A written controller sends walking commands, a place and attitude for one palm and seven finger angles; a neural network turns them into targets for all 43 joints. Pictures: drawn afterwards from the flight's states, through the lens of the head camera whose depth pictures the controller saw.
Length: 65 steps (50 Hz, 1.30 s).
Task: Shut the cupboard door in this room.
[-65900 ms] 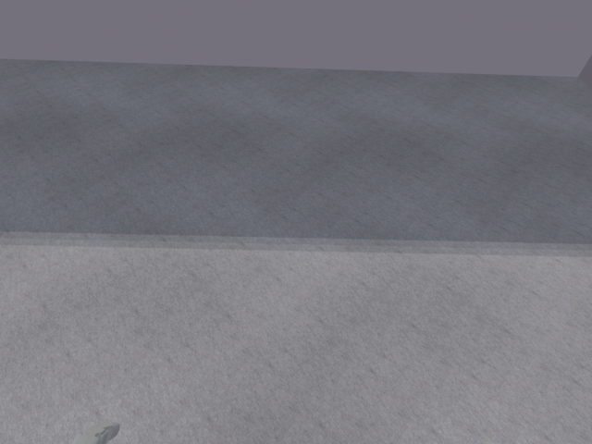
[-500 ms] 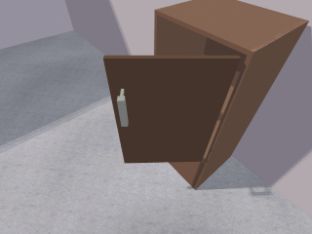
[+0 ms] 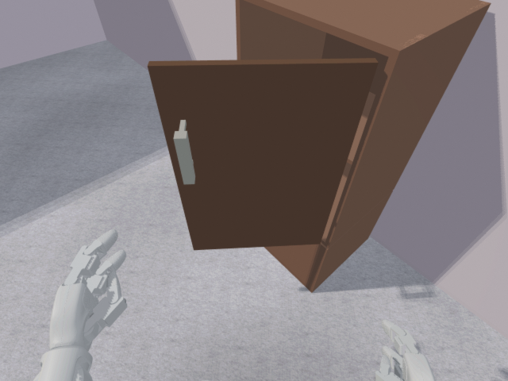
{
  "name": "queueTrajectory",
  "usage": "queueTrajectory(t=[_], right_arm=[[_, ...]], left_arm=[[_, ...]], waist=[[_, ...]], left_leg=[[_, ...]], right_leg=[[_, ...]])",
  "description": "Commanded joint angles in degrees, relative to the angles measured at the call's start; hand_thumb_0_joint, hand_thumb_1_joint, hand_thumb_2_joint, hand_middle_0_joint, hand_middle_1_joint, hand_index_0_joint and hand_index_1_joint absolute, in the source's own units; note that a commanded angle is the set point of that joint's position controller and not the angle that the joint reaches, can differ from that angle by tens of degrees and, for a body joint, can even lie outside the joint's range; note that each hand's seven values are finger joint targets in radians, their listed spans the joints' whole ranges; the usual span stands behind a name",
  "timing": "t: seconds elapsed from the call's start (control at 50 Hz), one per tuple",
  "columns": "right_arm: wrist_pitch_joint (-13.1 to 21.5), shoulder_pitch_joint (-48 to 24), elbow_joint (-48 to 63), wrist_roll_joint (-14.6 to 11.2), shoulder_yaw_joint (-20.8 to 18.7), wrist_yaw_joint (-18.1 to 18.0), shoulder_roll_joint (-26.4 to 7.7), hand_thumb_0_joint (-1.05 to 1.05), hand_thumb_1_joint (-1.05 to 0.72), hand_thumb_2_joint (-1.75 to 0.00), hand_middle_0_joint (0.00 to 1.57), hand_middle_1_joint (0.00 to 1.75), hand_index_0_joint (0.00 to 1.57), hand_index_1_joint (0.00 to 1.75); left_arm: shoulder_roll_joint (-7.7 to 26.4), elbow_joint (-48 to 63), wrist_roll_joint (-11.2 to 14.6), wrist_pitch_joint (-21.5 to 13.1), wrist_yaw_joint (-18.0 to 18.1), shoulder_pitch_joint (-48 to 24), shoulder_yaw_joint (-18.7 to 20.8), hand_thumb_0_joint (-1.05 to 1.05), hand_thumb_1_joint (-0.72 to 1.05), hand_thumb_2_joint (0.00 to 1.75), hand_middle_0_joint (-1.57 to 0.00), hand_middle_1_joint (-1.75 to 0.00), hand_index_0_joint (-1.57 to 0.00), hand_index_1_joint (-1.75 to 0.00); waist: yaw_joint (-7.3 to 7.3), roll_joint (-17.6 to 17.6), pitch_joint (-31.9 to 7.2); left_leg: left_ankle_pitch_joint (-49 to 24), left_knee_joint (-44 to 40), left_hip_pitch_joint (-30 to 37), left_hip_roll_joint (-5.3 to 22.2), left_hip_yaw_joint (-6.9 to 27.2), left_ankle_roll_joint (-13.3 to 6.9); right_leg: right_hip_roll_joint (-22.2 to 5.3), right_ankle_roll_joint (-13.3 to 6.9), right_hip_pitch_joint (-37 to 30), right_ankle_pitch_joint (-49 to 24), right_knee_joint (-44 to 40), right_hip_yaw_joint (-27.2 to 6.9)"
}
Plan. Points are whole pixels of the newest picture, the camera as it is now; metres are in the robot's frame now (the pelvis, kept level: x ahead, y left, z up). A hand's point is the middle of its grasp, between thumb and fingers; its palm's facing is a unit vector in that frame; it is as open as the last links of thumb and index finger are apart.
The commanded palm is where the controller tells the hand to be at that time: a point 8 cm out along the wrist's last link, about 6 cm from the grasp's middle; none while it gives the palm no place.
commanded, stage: raise the hand and make a fist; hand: left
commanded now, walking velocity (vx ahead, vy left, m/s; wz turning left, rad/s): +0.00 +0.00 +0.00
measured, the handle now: (186, 152) +0.53 +0.16 +0.06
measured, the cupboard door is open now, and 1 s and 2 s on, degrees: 52 52 52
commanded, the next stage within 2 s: bring the fist close to the handle in 1.66 s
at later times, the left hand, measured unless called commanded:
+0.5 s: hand (135, 324) +0.21 +0.19 +0.00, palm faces +0.02 -1.00 +0.02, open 4.5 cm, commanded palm +0.17 +0.25 +0.02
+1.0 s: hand (99, 315) +0.21 +0.22 +0.06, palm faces +0.12 -0.99 -0.03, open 3.1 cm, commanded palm +0.18 +0.26 +0.05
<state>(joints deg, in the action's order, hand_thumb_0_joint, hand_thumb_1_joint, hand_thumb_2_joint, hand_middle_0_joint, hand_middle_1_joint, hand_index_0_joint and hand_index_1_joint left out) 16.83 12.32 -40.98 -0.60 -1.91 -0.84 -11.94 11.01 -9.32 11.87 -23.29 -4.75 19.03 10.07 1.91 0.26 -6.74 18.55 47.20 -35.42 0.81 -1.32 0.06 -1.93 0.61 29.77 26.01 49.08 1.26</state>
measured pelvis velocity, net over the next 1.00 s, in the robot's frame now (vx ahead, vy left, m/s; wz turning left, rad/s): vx -0.01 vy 0.02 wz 0.01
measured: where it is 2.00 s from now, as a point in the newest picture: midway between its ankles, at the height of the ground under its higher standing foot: outside the picture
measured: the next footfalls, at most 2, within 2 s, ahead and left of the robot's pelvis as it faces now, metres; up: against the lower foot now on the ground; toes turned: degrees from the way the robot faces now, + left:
none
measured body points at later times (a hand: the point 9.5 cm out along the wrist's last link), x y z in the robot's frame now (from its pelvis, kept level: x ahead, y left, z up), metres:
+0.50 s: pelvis -0.01 -0.01 -0.05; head +0.03 -0.01 +0.40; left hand +0.21 +0.24 +0.00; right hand +0.16 -0.23 -0.13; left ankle +0.05 +0.12 -0.70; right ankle -0.01 -0.13 -0.70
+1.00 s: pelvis -0.01 +0.02 -0.03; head +0.02 +0.03 +0.42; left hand +0.19 +0.27 +0.06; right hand +0.20 -0.19 -0.08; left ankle +0.05 +0.12 -0.70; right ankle -0.01 -0.12 -0.70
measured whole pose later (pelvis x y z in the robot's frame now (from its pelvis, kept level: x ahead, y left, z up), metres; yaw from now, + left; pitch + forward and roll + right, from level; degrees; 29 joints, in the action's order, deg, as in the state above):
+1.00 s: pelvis -0.01 +0.02 -0.03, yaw +1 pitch +10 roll -4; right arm 10.7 12.9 -27.7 -1.3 2.4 -3.0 -11.2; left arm 13.3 10.1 15.3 -16.3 -8.0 24.8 8.6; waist -1.5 2.5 -7.7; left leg 24.2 60.4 -46.0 1.8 1.5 -1.2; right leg -0.6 1.5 36.8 29.7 56.9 3.5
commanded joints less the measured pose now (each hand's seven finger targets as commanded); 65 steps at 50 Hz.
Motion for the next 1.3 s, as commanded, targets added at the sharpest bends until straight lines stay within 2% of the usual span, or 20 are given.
queueTrajectory(t=[0.0,0.04,0.08,0.18,0.22,0.26,0.3,0.36,0.42,0.48,0.52,0.62,0.7,0.78,0.88,0.98,1.08,1.14,1.24,1.28], right_arm=[[2.2,-5.9,12.9,-0.5,-4.3,0.9,-8.2,0.0,-0.9,-0.9,0.2,0.3,0.2,0.3],[2.1,-7.3,16.7,-0.6,-4.1,0.3,-8.6,0.0,-0.9,-0.9,0.2,0.3,0.2,0.3],[2.4,-6.9,18.4,-0.7,-3.6,-0.6,-8.6,0.0,-0.9,-0.9,0.2,0.3,0.2,0.3],[4.3,-3.8,17.2,-0.3,-2.0,-3.6,-8.5,0.0,-0.9,-0.9,0.2,0.3,0.2,0.3],[4.6,-3.1,16.1,-0.7,-1.6,-4.8,-9.0,0.0,-0.9,-0.9,0.2,0.3,0.2,0.3],[4.3,-2.3,15.5,-1.2,-1.2,-5.6,-9.3,0.0,-0.9,-0.9,0.2,0.3,0.2,0.3],[3.4,-2.1,15.7,-1.8,-1.0,-6.1,-9.1,0.0,-0.9,-0.9,0.2,0.3,0.2,0.3],[0.8,-3.0,18.4,-2.5,-1.1,-6.0,-8.4,0.0,-0.9,-0.9,0.2,0.3,0.2,0.3],[-1.3,-4.1,20.7,-2.2,-1.3,-5.2,-6.6,0.0,-0.9,-0.9,0.2,0.3,0.2,0.3],[-1.7,-3.5,19.7,-1.0,-1.5,-4.3,-5.3,0.0,-0.9,-0.9,0.2,0.3,0.2,0.3],[-1.3,-2.0,18.7,-0.4,-1.5,-3.4,-5.2,0.0,-0.9,-0.9,0.2,0.3,0.2,0.3],[-0.1,-0.2,17.1,0.0,-1.4,-2.9,-8.0,0.0,-0.9,-0.9,0.2,0.3,0.2,0.3],[0.2,-0.3,18.5,-0.9,-1.5,-3.7,-9.2,0.0,-0.9,-0.9,0.2,0.3,0.2,0.3],[-1.0,-0.9,19.8,-0.9,-1.1,-3.8,-8.5,0.0,-0.9,-0.9,0.2,0.3,0.2,0.3],[-3.2,-1.0,20.6,-0.7,-0.2,-3.1,-7.8,0.0,-0.9,-0.9,0.2,0.3,0.2,0.3],[-3.8,-0.3,21.1,-1.2,0.8,-3.2,-8.7,0.0,-0.9,-0.9,0.2,0.3,0.2,0.3],[-3.1,-0.5,21.5,-1.0,1.4,-3.7,-8.8,0.0,-0.9,-0.9,0.2,0.3,0.2,0.3],[-2.5,-1.4,21.3,-1.0,1.8,-3.4,-8.0,0.0,-0.9,-0.9,0.2,0.3,0.2,0.3],[-1.9,-1.5,20.2,-1.3,1.8,-2.9,-8.2,0.0,-0.9,-0.9,0.2,0.3,0.2,0.3],[-2.0,-1.1,19.8,-1.6,1.5,-3.0,-8.6,0.0,-0.9,-0.9,0.2,0.3,0.2,0.3]], left_arm=[[5.3,-6.3,6.7,-13.2,-14.8,20.0,9.2,0.0,0.9,0.9,-0.44,-0.56,-0.44,-0.56],[9.1,2.8,8.1,-12.3,-16.9,13.3,10.6,0.0,0.9,0.9,-0.47,-0.6,-0.47,-0.6],[12.4,13.1,8.6,-11.5,-15.9,3.5,11.0,0.0,0.9,0.9,-0.51,-0.64,-0.51,-0.64],[12.6,36.4,7.2,-16.2,-11.4,-10.9,4.5,0.0,0.9,0.9,-0.6,-0.74,-0.6,-0.74],[9.5,33.7,7.0,-15.2,-12.1,-7.3,0.2,0.0,0.9,0.9,-0.64,-0.78,-0.64,-0.78],[10.4,29.0,7.1,-11.5,-13.3,-6.1,-0.1,0.0,0.9,0.9,-0.68,-0.82,-0.68,-0.82],[10.7,22.2,7.0,-5.0,-14.5,-2.8,1.0,0.0,0.9,0.9,-0.71,-0.86,-0.71,-0.86],[11.2,15.7,8.1,6.7,-14.7,2.8,5.1,0.0,0.9,0.9,-0.77,-0.92,-0.77,-0.92],[12.4,19.2,9.5,11.8,-10.7,7.4,11.6,0.0,0.9,0.9,-0.82,-0.98,-0.82,-0.98],[12.3,25.4,8.0,7.3,-5.3,8.0,13.6,0.0,0.9,0.9,-0.88,-1.04,-0.88,-1.04],[9.8,27.6,6.4,2.0,-4.1,8.1,9.8,0.0,0.9,0.9,-0.92,-1.08,-0.92,-1.08],[6.0,26.1,5.3,-5.6,-7.7,4.0,0.6,0.0,0.9,0.9,-1.01,-1.18,-1.01,-1.18],[8.0,28.3,5.9,-3.1,-9.7,4.2,0.8,0.0,0.9,0.9,-1.08,-1.26,-1.08,-1.26],[12.0,34.2,4.9,0.3,-5.9,4.8,5.4,0.0,0.9,0.9,-1.15,-1.34,-1.15,-1.34],[7.9,31.6,4.3,3.0,-2.3,5.5,3.1,0.0,0.9,0.9,-1.24,-1.44,-1.24,-1.44],[6.7,26.3,3.0,5.8,-4.4,1.3,-1.3,0.0,0.9,0.9,-1.3,-1.5,-1.3,-1.5],[11.7,30.2,3.5,5.0,-5.1,-4.3,2.7,0.0,0.9,0.9,-1.3,-1.5,-1.3,-1.5],[10.9,32.2,4.3,3.4,-4.4,-5.2,3.3,0.0,0.9,0.9,-1.3,-1.5,-1.3,-1.5],[9.0,29.2,4.5,4.4,-4.1,-3.2,1.7,0.0,0.9,0.9,-1.3,-1.5,-1.3,-1.5],[8.1,23.5,4.8,6.5,-5.2,0.3,1.2,0.0,0.9,0.9,-1.3,-1.5,-1.3,-1.5]], waist=[[-7.87,-10.4,-4.0],[-8.1,1.2,-8.4],[-6.57,7.4,-10.4],[-0.27,8.2,-13.1],[0.84,6.2,-9.7],[1.49,4.1,-7.3],[0.66,1.2,-5.9],[-3.3,-3.0,-6.8],[-6.84,-4.8,-12.2],[-7.51,-1.7,-14.8],[-5.97,0.4,-14.2],[-1.41,3.0,-9.5],[-2.15,3.7,-12.7],[-4.81,7.5,-16.2],[-3.56,5.3,-9.3],[-1.45,3.3,-2.5],[-2.58,4.5,-7.5],[-3.05,6.8,-9.0],[-2.7,6.4,-6.6],[-2.88,2.0,-4.0]], left_leg=[[-3.1,6.9,-8.2,-2.8,0.3,1.5],[0.4,9.4,-8.7,-3.2,-1.1,0.6],[4.6,11.1,-9.1,-2.3,-0.1,-0.2],[8.9,16.1,-8.1,-0.2,2.8,-2.1],[10.2,16.3,-9.2,0.2,3.3,-2.3],[10.3,16.3,-11.4,0.3,3.7,-2.3],[9.9,15.6,-13.4,0.1,3.6,-2.2],[7.7,12.9,-13.8,-0.6,3.0,-1.8],[0.2,10.6,-10.0,-1.1,3.2,-1.2],[-7.6,9.1,-5.6,-0.7,3.4,-0.9],[-11.3,8.8,-3.0,-0.5,3.4,-0.9],[-5.2,9.3,-3.0,0.0,4.4,-1.1],[-0.5,6.2,-0.5,0.2,5.4,-1.2],[-2.3,2.6,3.9,0.4,6.6,-0.7],[-0.2,0.3,3.5,0.6,7.0,-0.4],[7.0,-1.7,1.4,0.6,7.2,-0.7],[5.4,-1.6,4.0,0.0,6.5,-1.0],[4.1,-2.1,6.1,0.0,6.2,-0.7],[2.4,-2.6,6.0,-0.2,5.3,-0.8],[2.9,-2.5,3.8,-0.4,4.8,-1.0]], right_leg=[[1.0,-2.1,9.1,-9.1,3.0,0.3],[0.7,-2.1,11.1,-1.1,3.1,-2.8],[1.2,-2.1,15.3,7.4,2.7,-4.8],[2.5,-2.4,21.3,13.0,2.9,-7.1],[3.1,-2.3,22.3,13.4,2.9,-6.1],[3.3,-1.9,21.3,13.6,1.8,-5.9],[2.9,-1.3,19.9,14.5,0.0,-6.4],[1.6,-0.6,13.9,14.6,-3.2,-7.0],[0.5,0.5,5.7,0.9,-2.0,-6.1],[1.6,0.2,3.8,-16.3,3.2,-1.8],[2.4,-0.3,6.7,-21.7,5.9,0.8],[3.5,-1.6,15.3,-9.5,6.1,2.2],[3.7,-1.9,14.0,-4.3,4.3,2.4],[4.2,-2.4,10.3,-6.4,4.5,3.6],[4.7,-2.2,10.2,-6.3,2.4,4.7],[4.4,-2.0,10.6,-2.3,-0.7,4.1],[4.3,-2.2,7.4,-2.3,-2.0,3.1],[4.2,-2.4,6.5,-3.2,-2.1,3.1],[4.0,-2.2,5.6,-4.6,-3.6,3.0],[4.0,-1.8,5.1,-3.4,-5.3,2.5]])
